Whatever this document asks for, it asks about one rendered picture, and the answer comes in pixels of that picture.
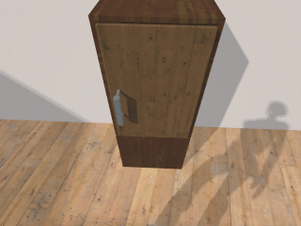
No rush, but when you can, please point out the cupboard door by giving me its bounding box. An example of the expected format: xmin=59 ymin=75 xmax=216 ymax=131
xmin=95 ymin=23 xmax=218 ymax=138

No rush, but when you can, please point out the handle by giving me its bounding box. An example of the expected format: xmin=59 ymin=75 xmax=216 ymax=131
xmin=113 ymin=89 xmax=124 ymax=126

